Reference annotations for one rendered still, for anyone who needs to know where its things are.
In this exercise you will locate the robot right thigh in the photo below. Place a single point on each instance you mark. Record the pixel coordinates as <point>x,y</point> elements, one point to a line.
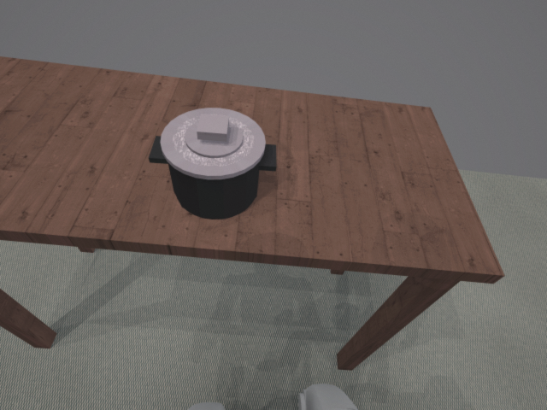
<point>324,397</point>

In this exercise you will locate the knob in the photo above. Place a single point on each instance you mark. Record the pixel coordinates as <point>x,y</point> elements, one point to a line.
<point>213,127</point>

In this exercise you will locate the lid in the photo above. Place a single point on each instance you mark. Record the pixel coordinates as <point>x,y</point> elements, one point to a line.
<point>206,159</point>

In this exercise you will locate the pot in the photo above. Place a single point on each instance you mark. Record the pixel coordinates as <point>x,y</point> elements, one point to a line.
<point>216,199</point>

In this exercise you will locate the table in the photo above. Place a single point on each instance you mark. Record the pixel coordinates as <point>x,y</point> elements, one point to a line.
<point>360,185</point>

